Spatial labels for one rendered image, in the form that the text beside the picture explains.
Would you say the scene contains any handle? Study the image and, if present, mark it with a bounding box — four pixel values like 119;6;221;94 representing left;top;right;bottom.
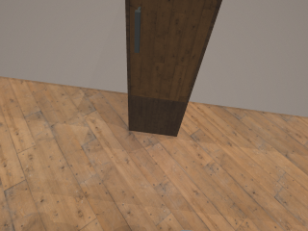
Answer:
134;7;141;53

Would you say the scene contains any cupboard door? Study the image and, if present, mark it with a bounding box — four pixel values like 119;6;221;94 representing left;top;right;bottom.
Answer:
129;0;218;102

